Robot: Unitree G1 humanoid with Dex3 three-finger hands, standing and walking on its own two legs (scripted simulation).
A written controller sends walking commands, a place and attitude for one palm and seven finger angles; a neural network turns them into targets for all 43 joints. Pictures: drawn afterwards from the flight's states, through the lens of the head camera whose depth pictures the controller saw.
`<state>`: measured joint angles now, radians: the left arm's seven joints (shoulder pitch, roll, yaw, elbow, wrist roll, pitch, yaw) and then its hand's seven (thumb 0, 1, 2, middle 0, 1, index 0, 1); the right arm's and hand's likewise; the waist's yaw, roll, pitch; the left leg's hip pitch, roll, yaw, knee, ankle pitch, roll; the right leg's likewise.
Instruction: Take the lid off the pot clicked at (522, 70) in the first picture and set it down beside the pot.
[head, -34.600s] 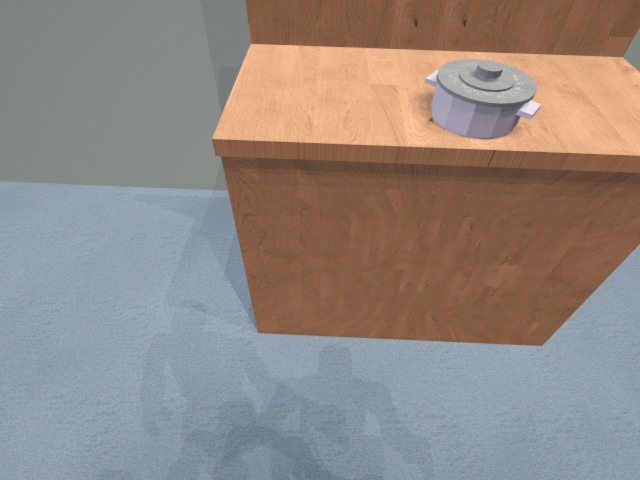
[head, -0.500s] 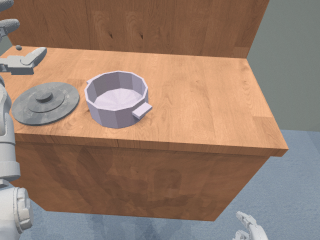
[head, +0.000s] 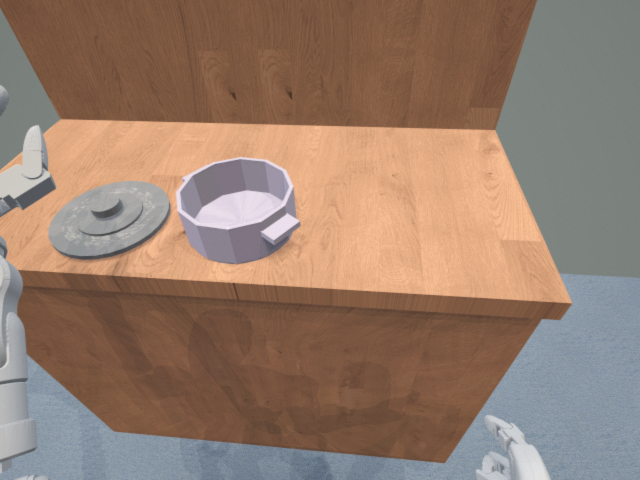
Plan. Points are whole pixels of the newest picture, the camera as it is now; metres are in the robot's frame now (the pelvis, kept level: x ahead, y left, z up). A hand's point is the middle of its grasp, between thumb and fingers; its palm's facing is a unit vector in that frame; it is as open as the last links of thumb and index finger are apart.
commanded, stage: draw the hand back to the body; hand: left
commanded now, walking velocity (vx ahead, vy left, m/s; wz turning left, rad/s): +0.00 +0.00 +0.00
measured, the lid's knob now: (105, 205) +0.48 +0.40 +0.08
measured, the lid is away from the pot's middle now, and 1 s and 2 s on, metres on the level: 0.22 0.22 0.22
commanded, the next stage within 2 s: step back with the hand held close in 0.96 s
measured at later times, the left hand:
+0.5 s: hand (0, 232) +0.22 +0.27 +0.27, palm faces +0.51 -0.83 -0.21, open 7.5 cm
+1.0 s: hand out of the picture +0.16 +0.27 +0.27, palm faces +0.51 -0.81 -0.29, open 7.4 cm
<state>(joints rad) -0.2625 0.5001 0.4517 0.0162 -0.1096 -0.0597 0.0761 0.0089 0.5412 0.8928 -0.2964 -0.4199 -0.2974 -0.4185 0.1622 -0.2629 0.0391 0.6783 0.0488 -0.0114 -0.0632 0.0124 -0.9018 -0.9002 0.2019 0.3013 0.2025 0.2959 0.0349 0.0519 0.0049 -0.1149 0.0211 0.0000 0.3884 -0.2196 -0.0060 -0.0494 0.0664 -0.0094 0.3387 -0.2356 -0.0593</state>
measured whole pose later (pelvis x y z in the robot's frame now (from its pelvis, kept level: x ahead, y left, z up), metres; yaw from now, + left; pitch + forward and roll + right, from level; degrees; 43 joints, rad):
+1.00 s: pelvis -0.02 +0.03 +0.00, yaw +1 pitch -6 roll -1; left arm 0.28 0.38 0.42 -0.61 -0.12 -0.11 0.07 0.01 0.89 0.90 -0.21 -0.30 -0.21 -0.30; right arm 0.14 -0.20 0.04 0.68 0.00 -0.08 -0.06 0.01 -0.90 -0.90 0.20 0.30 0.20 0.30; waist 0.09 0.05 0.02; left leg -0.08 -0.02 0.00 0.39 -0.20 0.03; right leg 0.01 0.03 -0.02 0.31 -0.21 -0.02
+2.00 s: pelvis -0.14 +0.10 -0.01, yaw +1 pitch +1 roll -7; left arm 0.35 0.48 0.55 -0.77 -0.07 -0.24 0.14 0.01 0.88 0.90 -0.21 -0.30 -0.21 -0.30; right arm 0.24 -0.19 -0.02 0.58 0.00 -0.07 -0.05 0.01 -0.90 -0.90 0.20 0.30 0.20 0.30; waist -0.03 0.05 -0.01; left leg -0.47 0.01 -0.01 0.47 -0.05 0.10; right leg -0.35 0.11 0.02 0.89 -0.48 -0.02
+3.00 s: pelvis -0.34 +0.23 +0.00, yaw -6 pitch +3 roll -5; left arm 0.66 0.60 0.52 -1.01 -0.09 -0.21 0.10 0.02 0.89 0.90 -0.21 -0.30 -0.21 -0.30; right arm 0.26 -0.08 0.05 0.54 0.02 -0.06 0.02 0.01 -0.90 -0.90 0.21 0.30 0.21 0.30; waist -0.05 -0.05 0.00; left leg -0.29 0.07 -0.01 0.48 -0.24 0.02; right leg -0.46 0.05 -0.09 0.79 -0.37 -0.01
